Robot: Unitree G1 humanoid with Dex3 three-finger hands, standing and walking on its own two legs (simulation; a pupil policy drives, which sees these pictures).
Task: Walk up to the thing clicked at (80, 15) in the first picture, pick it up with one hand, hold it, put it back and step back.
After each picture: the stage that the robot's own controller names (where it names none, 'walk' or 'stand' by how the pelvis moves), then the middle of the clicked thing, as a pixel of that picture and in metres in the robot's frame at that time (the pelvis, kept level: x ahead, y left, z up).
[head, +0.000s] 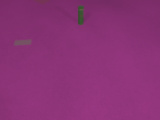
stand; (80, 15) +1.77 +0.01 -0.66
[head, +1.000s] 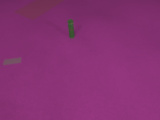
walk; (71, 29) +1.63 +0.22 -0.64
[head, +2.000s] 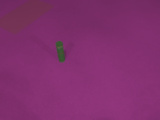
walk; (60, 52) +1.10 +0.28 -0.65
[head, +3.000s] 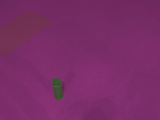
walk; (57, 89) +0.67 +0.20 -0.64
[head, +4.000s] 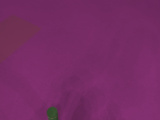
walk; (53, 117) +0.41 +0.15 -0.64
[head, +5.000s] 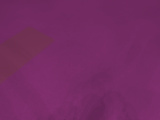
stand; out of the picture +0.34 +0.15 -0.65
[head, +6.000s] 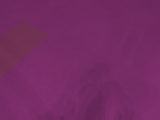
stand; out of the picture +0.33 +0.17 -0.65
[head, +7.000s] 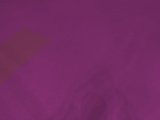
stand; out of the picture +0.34 +0.17 -0.66
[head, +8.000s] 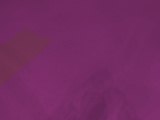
stand; out of the picture +0.33 +0.17 -0.66
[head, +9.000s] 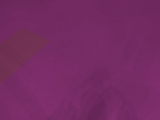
stand; out of the picture +0.33 +0.17 -0.66
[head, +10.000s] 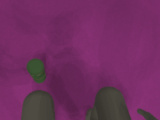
go down; (37, 72) +0.41 +0.16 -0.35
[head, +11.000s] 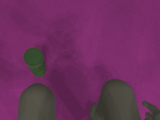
go down; (36, 64) +0.43 +0.16 -0.28
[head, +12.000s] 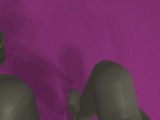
close in; out of the picture +0.42 +0.20 -0.17
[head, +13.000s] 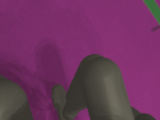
close; out of the picture +0.43 +0.22 -0.16
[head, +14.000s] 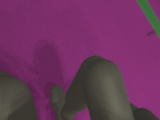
lift; out of the picture +0.40 +0.22 -0.17
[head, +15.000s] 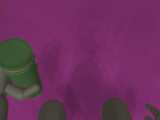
lift; (25, 75) +0.33 +0.17 +0.03
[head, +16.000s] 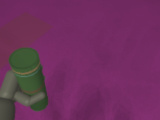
hold; (33, 84) +0.31 +0.16 +0.05
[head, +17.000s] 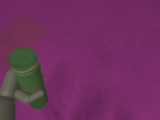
hold; (32, 83) +0.32 +0.17 +0.05
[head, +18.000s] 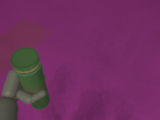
crouch; (34, 83) +0.32 +0.16 +0.05
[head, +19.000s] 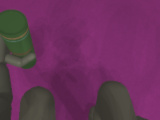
crouch; (21, 46) +0.44 +0.17 -0.04
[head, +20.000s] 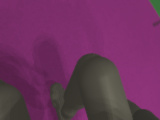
lower; out of the picture +0.45 +0.25 -0.17
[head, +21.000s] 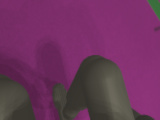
lower; out of the picture +0.43 +0.24 -0.17
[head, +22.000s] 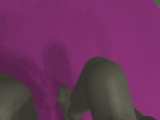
lower; out of the picture +0.43 +0.23 -0.16
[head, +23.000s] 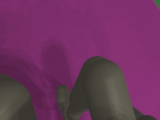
lower; out of the picture +0.43 +0.23 -0.15
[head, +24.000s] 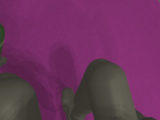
loosen; out of the picture +0.41 +0.20 -0.15
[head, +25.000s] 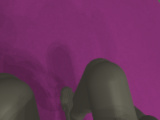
withdraw; out of the picture +0.42 +0.20 -0.17
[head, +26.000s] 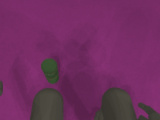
walk; (51, 72) +0.42 +0.14 -0.34
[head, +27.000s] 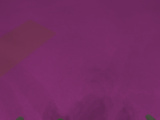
stand; out of the picture +0.35 +0.13 -0.59
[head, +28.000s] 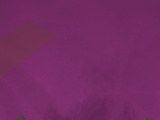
stand; out of the picture +0.35 +0.14 -0.60
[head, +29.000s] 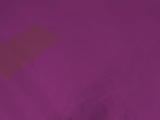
stand; out of the picture +0.36 +0.12 -0.64
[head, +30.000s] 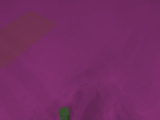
walk; (65, 117) +0.39 +0.10 -0.63
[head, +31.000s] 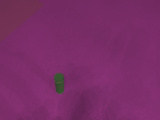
walk; (59, 84) +0.59 +0.14 -0.64
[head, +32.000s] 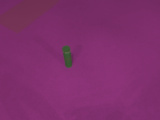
walk; (67, 57) +0.93 +0.19 -0.63
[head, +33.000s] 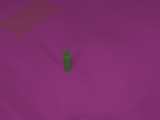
stand; (67, 61) +0.97 +0.14 -0.64
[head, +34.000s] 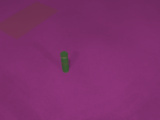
stand; (64, 62) +0.99 +0.17 -0.66
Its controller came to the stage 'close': yes
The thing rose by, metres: 0.70
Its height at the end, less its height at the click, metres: +0.00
